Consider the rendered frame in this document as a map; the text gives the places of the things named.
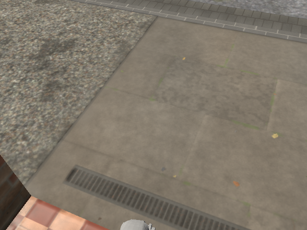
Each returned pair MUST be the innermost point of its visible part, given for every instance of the left robot thigh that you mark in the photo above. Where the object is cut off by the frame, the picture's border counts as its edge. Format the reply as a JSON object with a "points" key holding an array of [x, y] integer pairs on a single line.
{"points": [[137, 224]]}

